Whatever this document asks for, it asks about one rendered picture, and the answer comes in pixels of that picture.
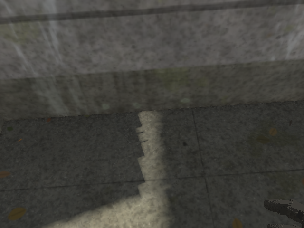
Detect robot right hand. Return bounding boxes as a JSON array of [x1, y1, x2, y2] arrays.
[[263, 199, 304, 228]]

